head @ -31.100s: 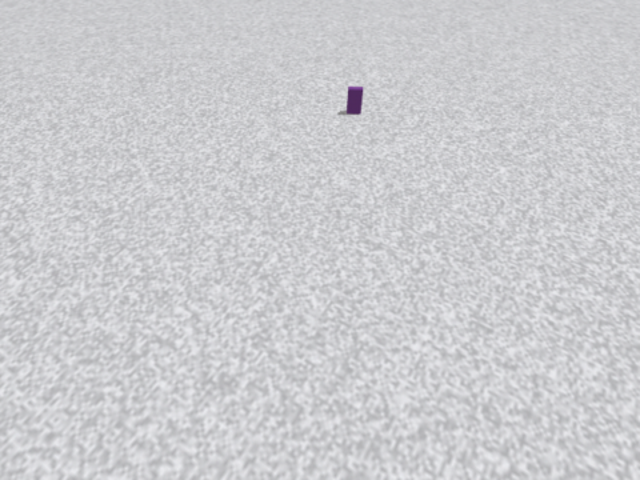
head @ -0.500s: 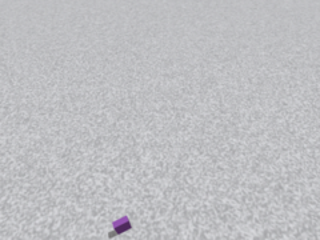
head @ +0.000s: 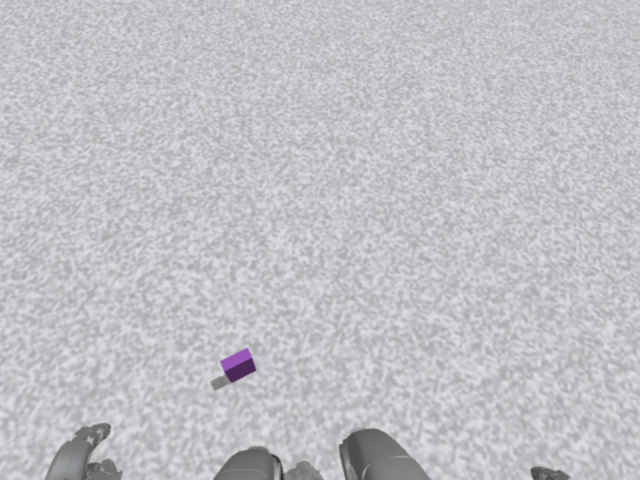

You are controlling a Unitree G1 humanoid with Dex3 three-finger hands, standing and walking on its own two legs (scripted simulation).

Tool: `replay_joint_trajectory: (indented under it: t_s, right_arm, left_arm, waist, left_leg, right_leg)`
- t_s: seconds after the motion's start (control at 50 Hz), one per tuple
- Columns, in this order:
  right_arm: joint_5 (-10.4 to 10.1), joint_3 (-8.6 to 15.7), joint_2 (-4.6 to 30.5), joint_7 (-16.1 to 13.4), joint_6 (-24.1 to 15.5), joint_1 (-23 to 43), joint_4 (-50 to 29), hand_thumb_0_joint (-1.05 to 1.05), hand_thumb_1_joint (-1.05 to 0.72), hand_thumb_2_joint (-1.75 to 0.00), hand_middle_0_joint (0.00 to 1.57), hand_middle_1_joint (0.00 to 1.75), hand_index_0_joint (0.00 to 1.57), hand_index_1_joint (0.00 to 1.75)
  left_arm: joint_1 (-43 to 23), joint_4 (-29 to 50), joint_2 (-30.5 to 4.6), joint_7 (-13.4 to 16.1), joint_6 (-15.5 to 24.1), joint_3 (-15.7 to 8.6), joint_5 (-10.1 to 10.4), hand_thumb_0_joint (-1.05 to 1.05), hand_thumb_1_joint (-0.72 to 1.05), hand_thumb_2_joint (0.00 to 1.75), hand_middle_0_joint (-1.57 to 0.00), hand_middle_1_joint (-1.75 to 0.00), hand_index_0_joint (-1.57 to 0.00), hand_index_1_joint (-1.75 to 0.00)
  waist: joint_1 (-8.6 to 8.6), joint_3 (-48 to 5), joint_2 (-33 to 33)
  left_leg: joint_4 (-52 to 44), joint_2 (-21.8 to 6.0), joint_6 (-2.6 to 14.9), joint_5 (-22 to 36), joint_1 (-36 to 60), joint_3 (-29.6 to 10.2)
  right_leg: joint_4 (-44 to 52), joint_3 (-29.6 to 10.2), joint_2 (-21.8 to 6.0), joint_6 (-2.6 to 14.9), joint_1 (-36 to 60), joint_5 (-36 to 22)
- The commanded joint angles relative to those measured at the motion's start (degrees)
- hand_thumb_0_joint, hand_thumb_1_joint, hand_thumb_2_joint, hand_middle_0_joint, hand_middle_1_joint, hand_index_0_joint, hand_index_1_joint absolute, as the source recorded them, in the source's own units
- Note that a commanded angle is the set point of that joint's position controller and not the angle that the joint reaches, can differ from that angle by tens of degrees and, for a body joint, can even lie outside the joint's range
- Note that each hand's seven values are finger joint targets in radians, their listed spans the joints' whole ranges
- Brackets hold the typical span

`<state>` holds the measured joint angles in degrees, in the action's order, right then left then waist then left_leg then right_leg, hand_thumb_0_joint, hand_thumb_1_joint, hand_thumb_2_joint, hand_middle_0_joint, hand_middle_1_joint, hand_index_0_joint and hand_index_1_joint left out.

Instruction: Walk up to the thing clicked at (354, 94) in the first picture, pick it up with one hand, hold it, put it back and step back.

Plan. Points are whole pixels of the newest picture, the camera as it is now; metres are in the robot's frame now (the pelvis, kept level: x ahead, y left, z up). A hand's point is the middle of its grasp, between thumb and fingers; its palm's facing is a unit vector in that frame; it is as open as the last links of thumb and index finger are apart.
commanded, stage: step back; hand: left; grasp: from the side
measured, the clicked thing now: (239, 366) +0.41 +0.19 -0.69
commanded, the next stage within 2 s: none
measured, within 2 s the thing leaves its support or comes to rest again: neither
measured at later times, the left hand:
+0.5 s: hand out of the picture +0.01 +0.27 -0.15, palm faces +0.00 -0.92 -0.39, open 7.4 cm
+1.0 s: hand out of the picture -0.21 +0.23 -0.14, palm faces -0.07 -0.91 -0.40, open 7.4 cm
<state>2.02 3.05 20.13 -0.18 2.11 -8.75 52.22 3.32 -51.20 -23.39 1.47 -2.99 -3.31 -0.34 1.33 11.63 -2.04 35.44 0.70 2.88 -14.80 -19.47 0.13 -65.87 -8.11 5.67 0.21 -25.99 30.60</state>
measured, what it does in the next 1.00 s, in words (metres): walks backwards: right foot, then left foot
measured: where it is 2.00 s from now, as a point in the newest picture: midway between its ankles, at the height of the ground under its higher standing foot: outside the picture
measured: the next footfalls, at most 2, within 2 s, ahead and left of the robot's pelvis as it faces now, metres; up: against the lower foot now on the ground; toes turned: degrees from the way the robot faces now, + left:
right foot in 0.16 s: -0.02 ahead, -0.14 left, +0.00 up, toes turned +1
left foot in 0.50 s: -0.09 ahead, +0.11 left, +0.00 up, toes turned -2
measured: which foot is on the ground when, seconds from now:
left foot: down 0.00-0.20, up 0.22-0.48, down 0.50-0.94, up 0.96-1.00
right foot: up 0.00-0.14, down 0.16-0.52, up 0.54-0.88, down 0.90-1.00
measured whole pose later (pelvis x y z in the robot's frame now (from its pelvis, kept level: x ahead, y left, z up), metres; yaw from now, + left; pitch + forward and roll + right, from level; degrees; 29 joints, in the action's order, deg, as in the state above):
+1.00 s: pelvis -0.28 -0.03 -0.01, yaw -4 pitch -3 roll +1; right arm 0.7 3.4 23.1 -1.2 3.8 -6.7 47.9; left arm 13.7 -48.7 -20.5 -0.9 -2.6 -3.8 -2.0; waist -1.6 9.3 1.6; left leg 52.9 2.9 -0.7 -25.6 -29.9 -6.4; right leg -39.2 -2.6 0.7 1.1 -14.2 22.3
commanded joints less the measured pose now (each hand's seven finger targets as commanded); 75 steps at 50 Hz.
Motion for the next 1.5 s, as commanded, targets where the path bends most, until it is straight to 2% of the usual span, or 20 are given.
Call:
replay_joint_trajectory:
  t_s: [0.0,0.14,0.18,0.26,0.42,0.46,0.48,0.5,0.52,0.56,0.8,0.88,0.92,1.0,1.12,1.22,1.24,1.28,1.36,1.48]
  right_arm:
    - [-0.40,4.15,15.47,-1.71,-1.74,-3.27,-5.12,0.00,-0.90,-0.90,0.20,0.30,0.20,0.30]
    - [-1.73,2.95,14.79,-0.94,-0.27,0.92,-6.99,0.00,-0.90,-0.90,0.20,0.30,0.20,0.30]
    - [-1.89,3.15,13.25,-1.54,-0.09,4.33,-7.36,0.00,-0.90,-0.90,0.20,0.30,0.20,0.30]
    - [-2.72,2.64,13.33,-1.58,-0.60,-2.94,-4.60,0.00,-0.90,-0.90,0.20,0.30,0.20,0.30]
    - [-1.30,2.32,11.64,-1.29,-1.49,-3.79,-5.32,0.00,-0.90,-0.90,0.20,0.30,0.20,0.30]
    - [-0.43,3.29,13.15,-1.17,-1.96,-5.74,-4.51,0.00,-0.90,-0.90,0.20,0.30,0.20,0.30]
    - [0.39,4.17,16.97,-1.12,-2.23,-5.08,-5.31,0.00,-0.90,-0.90,0.20,0.30,0.20,0.30]
    - [-0.47,5.21,23.35,-0.35,-1.87,-1.76,-6.47,0.00,-0.90,-0.90,0.20,0.30,0.20,0.30]
    - [0.19,5.43,22.65,-0.54,-2.17,-2.53,-6.39,0.00,-0.90,-0.90,0.20,0.30,0.20,0.30]
    - [0.01,3.40,17.09,-1.22,-2.33,2.34,-6.90,0.00,-0.90,-0.90,0.20,0.30,0.20,0.30]
    - [-0.08,4.07,16.98,-1.31,-1.45,1.22,-10.09,0.00,-0.90,-0.90,0.20,0.30,0.20,0.30]
    - [-1.22,3.44,15.20,-1.20,-0.01,2.39,-10.05,0.00,-0.90,-0.90,0.20,0.30,0.20,0.30]
    - [-1.67,3.21,12.81,-2.27,-0.23,5.83,-11.56,0.00,-0.90,-0.90,0.20,0.30,0.20,0.30]
    - [-2.24,2.71,12.79,-2.14,-0.67,-1.14,-7.63,0.00,-0.90,-0.90,0.20,0.30,0.20,0.30]
    - [-1.20,2.31,11.91,-1.94,-1.06,-0.54,-8.42,0.00,-0.90,-0.90,0.20,0.30,0.20,0.30]
    - [-0.83,3.31,12.55,-1.36,-1.39,-7.90,-4.91,0.00,-0.90,-0.90,0.20,0.30,0.20,0.30]
    - [-0.03,3.92,14.75,-1.43,-1.52,-7.85,-5.14,0.00,-0.90,-0.90,0.20,0.30,0.20,0.30]
    - [-0.20,5.66,24.37,-0.80,-1.49,-3.17,-7.26,0.00,-0.90,-0.90,0.20,0.30,0.20,0.30]
    - [0.15,3.20,16.37,-1.85,-1.98,3.77,-7.96,0.00,-0.90,-0.90,0.20,0.30,0.20,0.30]
    - [0.38,3.74,16.45,-1.52,-0.97,0.76,-8.23,0.00,-0.90,-0.90,0.20,0.30,0.20,0.30]
  left_arm:
    - [2.19,4.80,-8.65,0.28,1.20,-3.26,-0.38,0.00,0.90,0.90,-0.20,-0.30,-0.20,-0.30]
    - [12.32,1.78,-9.98,-0.33,2.42,-4.59,-1.98,0.00,0.90,0.90,-0.20,-0.30,-0.20,-0.30]
    - [6.59,5.56,-19.25,-0.56,2.49,-6.48,-2.05,0.00,0.90,0.90,-0.20,-0.30,-0.20,-0.30]
    - [-1.18,8.94,-11.77,0.29,2.91,-5.13,-1.54,0.00,0.90,0.90,-0.20,-0.30,-0.20,-0.30]
    - [5.59,10.10,-11.57,0.16,1.37,-4.27,-0.93,0.00,0.90,0.90,-0.20,-0.30,-0.20,-0.30]
    - [4.27,11.24,-10.43,-0.16,0.73,-3.56,-0.40,0.00,0.90,0.90,-0.20,-0.30,-0.20,-0.30]
    - [5.87,11.66,-8.62,-0.29,0.62,-3.31,-0.14,0.00,0.90,0.90,-0.20,-0.30,-0.20,-0.30]
    - [2.37,11.97,-9.23,0.30,0.81,-3.69,0.19,0.00,0.90,0.90,-0.20,-0.30,-0.20,-0.30]
    - [-0.65,11.45,-10.27,0.88,0.68,-4.40,-0.95,0.00,0.90,0.90,-0.20,-0.30,-0.20,-0.30]
    - [4.13,9.79,-8.94,0.75,0.49,-4.09,0.27,0.00,0.90,0.90,-0.20,-0.30,-0.20,-0.30]
    - [10.87,7.25,-8.57,-0.78,0.97,-4.46,-0.54,0.00,0.90,0.90,-0.20,-0.30,-0.20,-0.30]
    - [17.23,3.66,-10.05,-1.18,1.83,-5.40,-1.88,0.00,0.90,0.90,-0.20,-0.30,-0.20,-0.30]
    - [10.40,8.20,-21.27,-1.02,1.77,-7.60,-2.55,0.00,0.90,0.90,-0.20,-0.30,-0.20,-0.30]
    - [0.63,10.56,-12.16,-0.07,2.37,-5.45,-2.11,0.00,0.90,0.90,-0.20,-0.30,-0.20,-0.30]
    - [7.53,10.84,-11.57,0.87,1.75,-5.10,-2.21,0.00,0.90,0.90,-0.20,-0.30,-0.20,-0.30]
    - [4.47,11.80,-11.87,0.24,0.44,-3.90,-0.89,0.00,0.90,0.90,-0.20,-0.30,-0.20,-0.30]
    - [5.25,12.11,-10.22,0.09,0.32,-3.30,-0.74,0.00,0.90,0.90,-0.20,-0.30,-0.20,-0.30]
    - [0.68,12.64,-10.50,0.74,0.32,-4.36,-0.65,0.00,0.90,0.90,-0.20,-0.30,-0.20,-0.30]
    - [7.11,8.01,-10.22,0.37,0.00,-4.57,0.09,0.00,0.90,0.90,-0.20,-0.30,-0.20,-0.30]
    - [7.75,7.45,-8.26,-0.58,1.10,-3.52,-0.66,0.00,0.90,0.90,-0.20,-0.30,-0.20,-0.30]
  waist:
    - [1.28,-15.81,9.44]
    - [-2.43,-16.52,5.51]
    - [-4.59,-10.22,-14.28]
    - [0.50,-10.09,-5.43]
    - [-2.49,-14.86,-9.03]
    - [-0.83,-15.34,-4.75]
    - [-1.33,-16.40,4.53]
    - [0.82,-15.59,17.33]
    - [2.69,-13.52,13.77]
    - [-1.96,-12.85,7.00]
    - [-0.47,-15.67,13.87]
    - [-3.04,-16.34,8.43]
    - [-6.31,-10.44,-16.59]
    - [0.38,-8.02,-5.97]
    - [-4.73,-11.60,-7.99]
    - [-1.24,-14.64,-5.85]
    - [-1.11,-15.16,-1.09]
    - [1.74,-13.94,15.76]
    - [-3.86,-10.94,7.59]
    - [-1.18,-14.37,13.57]
  left_leg:
    - [-6.05,-15.79,12.66,32.23,18.65,-15.80]
    - [-0.48,-9.78,3.25,7.67,-2.93,-10.50]
    - [25.06,5.16,-2.52,-21.03,-8.07,-4.88]
    - [34.68,6.47,-3.19,-13.06,-7.99,-9.46]
    - [-1.34,2.02,-2.66,-8.68,0.02,-0.27]
    - [-11.21,-0.74,-1.48,5.71,8.38,-3.73]
    - [-12.99,-11.12,2.02,12.25,12.74,-17.23]
    - [-15.21,-21.08,11.54,21.43,7.13,-28.53]
    - [-16.21,-23.43,14.92,20.85,2.48,-32.71]
    - [-11.60,-16.99,10.67,27.57,7.71,-18.91]
    - [-10.01,-15.77,10.31,14.97,11.04,-13.66]
    - [-0.84,-9.13,2.47,5.35,-2.90,-9.90]
    - [23.89,4.63,-3.54,-20.63,-11.26,-6.51]
    - [34.49,6.86,-3.08,-11.56,-8.75,-9.18]
    - [16.94,2.86,-4.07,-15.44,-9.26,-4.91]
    - [-9.11,1.31,-1.72,0.68,7.47,0.67]
    - [-11.95,-4.38,0.44,3.02,9.80,-8.00]
    - [-17.97,-25.16,15.76,12.50,0.15,-33.62]
    - [-11.43,-16.36,10.71,21.66,0.08,-14.78]
    - [-7.59,-15.57,10.46,19.85,12.79,-13.32]
  right_leg:
    - [8.47,0.66,-2.74,-1.53,-2.63,0.74]
    - [41.02,1.46,-7.76,3.29,21.58,-17.53]
    - [49.06,-26.07,-29.85,19.01,6.72,-21.94]
    - [40.91,-6.55,-19.27,12.89,9.85,-39.13]
    - [32.07,-4.44,-17.52,10.66,20.85,-43.85]
    - [28.47,-3.21,-14.90,6.60,12.73,-34.74]
    - [22.46,-0.79,-9.21,3.84,4.74,-21.39]
    - [11.36,4.94,0.12,1.19,2.01,2.23]
    - [0.68,-2.49,0.02,0.96,1.91,7.06]
    - [-5.40,-4.87,0.35,1.65,-3.05,2.09]
    - [18.95,4.63,-4.25,-1.32,6.34,-2.17]
    - [43.54,2.35,-7.47,1.84,21.53,-15.02]
    - [50.03,-26.03,-30.16,16.73,5.18,-15.76]
    - [40.95,-3.25,-17.82,9.68,5.91,-34.59]
    - [36.99,-4.71,-20.72,12.21,21.13,-41.73]
    - [30.95,-2.24,-18.10,7.85,13.25,-33.09]
    - [26.75,-1.08,-15.23,5.07,7.97,-25.65]
    - [3.08,3.24,-2.21,0.42,1.61,7.00]
    - [-8.78,-1.74,-0.88,0.88,0.66,-0.57]
    - [19.42,3.98,-5.23,-1.10,2.80,-0.50]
